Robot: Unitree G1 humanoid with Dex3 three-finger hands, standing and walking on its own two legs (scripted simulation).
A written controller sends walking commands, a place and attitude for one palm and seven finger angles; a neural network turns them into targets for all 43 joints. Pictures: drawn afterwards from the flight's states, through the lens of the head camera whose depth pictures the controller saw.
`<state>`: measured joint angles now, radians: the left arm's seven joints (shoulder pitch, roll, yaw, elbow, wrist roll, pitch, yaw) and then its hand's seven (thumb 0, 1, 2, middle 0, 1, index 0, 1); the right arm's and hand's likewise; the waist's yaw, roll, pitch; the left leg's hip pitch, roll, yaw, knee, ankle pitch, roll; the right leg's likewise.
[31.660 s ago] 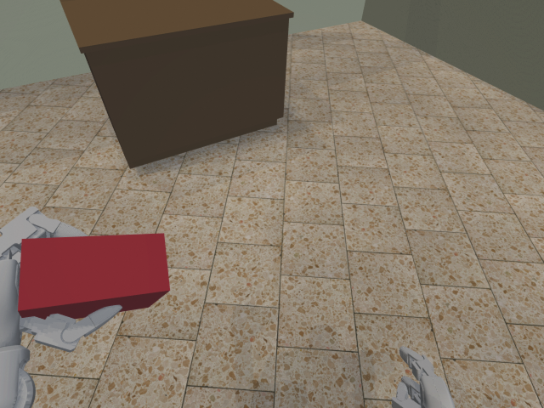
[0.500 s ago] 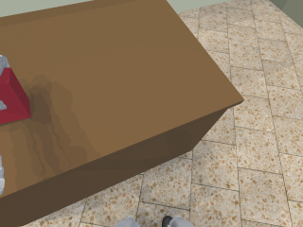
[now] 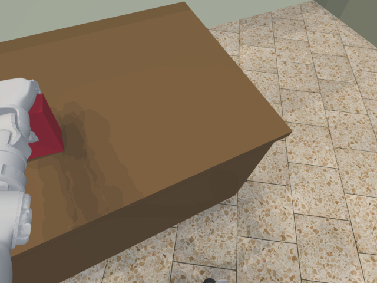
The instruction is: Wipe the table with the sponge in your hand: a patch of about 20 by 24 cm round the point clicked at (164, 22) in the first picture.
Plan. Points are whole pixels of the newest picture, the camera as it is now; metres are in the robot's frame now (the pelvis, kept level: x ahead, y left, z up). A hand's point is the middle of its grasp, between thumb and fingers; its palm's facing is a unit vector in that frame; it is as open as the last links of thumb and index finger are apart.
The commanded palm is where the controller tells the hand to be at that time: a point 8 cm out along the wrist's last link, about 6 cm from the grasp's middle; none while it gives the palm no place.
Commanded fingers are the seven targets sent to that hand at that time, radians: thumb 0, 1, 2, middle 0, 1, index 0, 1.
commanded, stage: wipe back along the middle lane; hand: left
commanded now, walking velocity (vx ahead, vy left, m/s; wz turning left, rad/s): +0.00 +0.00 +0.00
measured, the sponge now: (31, 135) +0.43 +0.36 -0.01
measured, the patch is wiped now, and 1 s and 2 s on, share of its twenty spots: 0.70 0.80 0.90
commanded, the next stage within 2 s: slide across to the third lane in 1.72 s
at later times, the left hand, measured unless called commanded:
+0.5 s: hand (30, 128) +0.42 +0.33 +0.05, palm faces -0.12 +0.02 -0.99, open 10.0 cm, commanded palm +0.40 +0.30 +0.06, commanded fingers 0.00 0.10 1.30 -1.20 -1.60 -1.20 -1.60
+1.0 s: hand (38, 144) +0.38 +0.31 +0.04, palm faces -0.08 +0.03 -1.00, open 10.0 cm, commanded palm +0.34 +0.28 +0.06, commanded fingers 0.00 0.10 1.30 -1.20 -1.60 -1.20 -1.60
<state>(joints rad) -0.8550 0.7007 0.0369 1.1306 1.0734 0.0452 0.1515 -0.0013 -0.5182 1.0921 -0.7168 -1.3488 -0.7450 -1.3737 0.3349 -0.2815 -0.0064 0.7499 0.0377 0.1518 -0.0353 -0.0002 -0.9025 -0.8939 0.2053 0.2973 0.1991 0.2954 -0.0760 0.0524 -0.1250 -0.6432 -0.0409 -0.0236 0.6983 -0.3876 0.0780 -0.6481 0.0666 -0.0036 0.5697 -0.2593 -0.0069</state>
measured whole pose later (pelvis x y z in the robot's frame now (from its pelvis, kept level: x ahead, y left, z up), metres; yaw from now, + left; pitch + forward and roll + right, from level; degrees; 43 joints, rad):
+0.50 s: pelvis +0.00 -0.01 +0.00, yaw +0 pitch +17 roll -3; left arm -0.72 0.60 0.00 1.04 1.04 0.11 0.22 0.00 -0.50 1.09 -0.69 -1.37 -0.72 -1.39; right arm 0.30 -0.29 -0.02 0.73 0.05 0.15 -0.02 0.00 -0.90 -0.89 0.20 0.30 0.20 0.30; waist -0.04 0.05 -0.15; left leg -0.58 -0.04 -0.02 0.67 -0.38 0.07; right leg -0.60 0.07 0.00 0.57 -0.26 -0.02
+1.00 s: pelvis +0.00 -0.01 +0.01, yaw +1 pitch +13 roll -2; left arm -0.58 0.48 -0.08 0.85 1.01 0.23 0.25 -0.01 -0.48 1.08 -0.67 -1.38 -0.70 -1.41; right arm 0.23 -0.27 -0.01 0.70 0.07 0.15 -0.02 0.00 -0.90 -0.89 0.20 0.30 0.20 0.30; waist 0.01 0.06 -0.15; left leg -0.50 -0.06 -0.02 0.65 -0.37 0.07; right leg -0.53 0.05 0.00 0.58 -0.28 -0.02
